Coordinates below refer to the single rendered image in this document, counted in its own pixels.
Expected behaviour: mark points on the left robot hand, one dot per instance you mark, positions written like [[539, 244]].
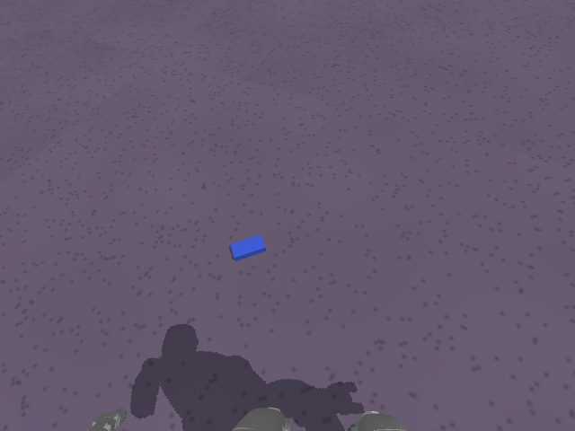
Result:
[[109, 422]]

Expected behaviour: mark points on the small box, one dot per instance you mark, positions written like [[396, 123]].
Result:
[[248, 247]]

